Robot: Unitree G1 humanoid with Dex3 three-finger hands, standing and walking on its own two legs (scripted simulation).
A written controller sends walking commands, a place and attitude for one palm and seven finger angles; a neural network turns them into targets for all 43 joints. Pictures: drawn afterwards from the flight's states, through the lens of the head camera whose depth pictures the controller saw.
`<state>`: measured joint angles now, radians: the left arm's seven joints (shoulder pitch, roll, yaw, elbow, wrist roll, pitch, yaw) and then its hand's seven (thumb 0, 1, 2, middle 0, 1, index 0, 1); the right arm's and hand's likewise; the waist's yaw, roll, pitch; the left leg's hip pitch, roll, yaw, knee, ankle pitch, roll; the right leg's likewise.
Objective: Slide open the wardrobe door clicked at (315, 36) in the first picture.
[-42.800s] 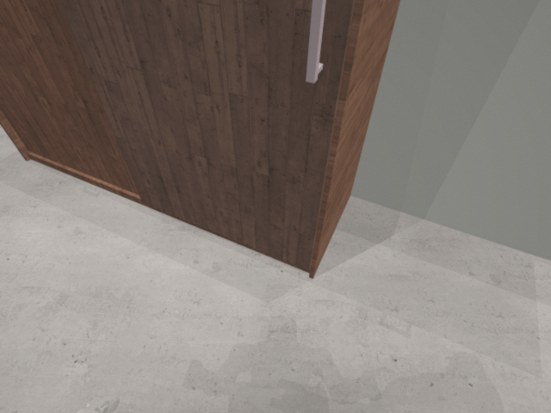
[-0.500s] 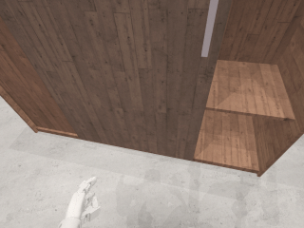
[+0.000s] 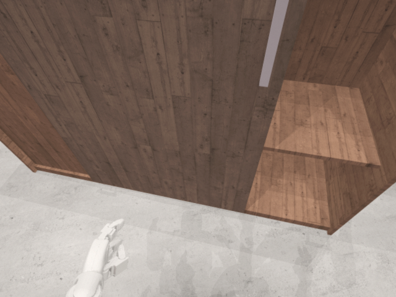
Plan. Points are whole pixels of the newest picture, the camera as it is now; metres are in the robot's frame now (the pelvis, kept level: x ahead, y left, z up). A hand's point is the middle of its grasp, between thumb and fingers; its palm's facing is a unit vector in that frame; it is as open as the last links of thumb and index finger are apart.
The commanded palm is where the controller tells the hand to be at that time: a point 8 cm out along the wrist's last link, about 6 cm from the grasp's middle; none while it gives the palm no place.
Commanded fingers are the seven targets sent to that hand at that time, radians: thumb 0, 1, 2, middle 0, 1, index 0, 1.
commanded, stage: let the arm hang, fingers relaxed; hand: right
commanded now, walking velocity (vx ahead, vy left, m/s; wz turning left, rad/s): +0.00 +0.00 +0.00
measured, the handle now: (276, 25) +0.58 -0.11 +0.25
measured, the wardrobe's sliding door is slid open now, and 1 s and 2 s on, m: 0.43 0.43 0.43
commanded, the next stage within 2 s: look to check the result in 1.20 s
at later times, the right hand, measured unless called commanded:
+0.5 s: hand out of the picture -0.03 -0.19 -0.18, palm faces +0.05 +0.99 -0.16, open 7.0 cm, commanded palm none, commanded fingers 0.00 -0.90 -0.90 0.20 0.30 0.20 0.30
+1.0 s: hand out of the picture -0.05 -0.20 -0.17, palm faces +0.03 +0.98 -0.18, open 7.4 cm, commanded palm none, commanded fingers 0.00 -0.90 -0.90 0.20 0.30 0.20 0.30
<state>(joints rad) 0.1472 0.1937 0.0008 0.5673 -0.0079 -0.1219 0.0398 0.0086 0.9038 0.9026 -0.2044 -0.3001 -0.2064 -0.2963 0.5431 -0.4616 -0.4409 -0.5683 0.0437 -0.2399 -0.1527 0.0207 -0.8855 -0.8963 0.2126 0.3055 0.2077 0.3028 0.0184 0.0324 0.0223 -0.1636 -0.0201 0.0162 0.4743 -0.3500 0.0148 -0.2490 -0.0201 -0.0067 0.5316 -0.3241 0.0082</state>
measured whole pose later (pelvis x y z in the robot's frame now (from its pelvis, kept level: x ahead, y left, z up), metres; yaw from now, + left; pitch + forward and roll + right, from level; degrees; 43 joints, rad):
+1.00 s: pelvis -0.06 -0.03 +0.01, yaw -1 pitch +0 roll +0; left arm 0.26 0.16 0.00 1.10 0.02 0.01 0.02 0.00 0.91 0.90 -0.20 -0.30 -0.20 -0.30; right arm 0.24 -0.16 0.00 1.11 -0.01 0.00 -0.02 0.01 -0.91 -0.90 0.20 0.30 0.19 0.30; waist 0.01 0.00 0.03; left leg -0.19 0.03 0.03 0.44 -0.25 -0.02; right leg -0.25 0.02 -0.02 0.45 -0.19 -0.04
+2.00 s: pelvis -0.04 -0.02 +0.01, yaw -1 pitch -1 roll +0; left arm 0.23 0.16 0.00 1.15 0.02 0.00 0.03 0.00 0.91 0.90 -0.20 -0.30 -0.20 -0.30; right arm 0.25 -0.16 0.00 1.15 -0.01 -0.01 -0.03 0.01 -0.91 -0.90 0.20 0.30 0.20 0.30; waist 0.01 0.01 0.03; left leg -0.11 0.02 0.03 0.38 -0.26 -0.01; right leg -0.18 0.02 -0.02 0.40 -0.21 -0.02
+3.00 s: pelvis -0.04 -0.01 +0.01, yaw -1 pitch -1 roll +0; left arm 0.17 0.23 0.01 1.14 0.02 0.00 0.02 0.00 0.91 0.90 -0.20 -0.30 -0.21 -0.30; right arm 0.19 -0.23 -0.01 1.15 -0.01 -0.02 -0.01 0.01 -0.90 -0.90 0.20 0.30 0.20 0.30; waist 0.00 0.01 0.05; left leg -0.09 0.01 0.03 0.34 -0.23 -0.01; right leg -0.16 0.01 -0.02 0.36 -0.18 -0.02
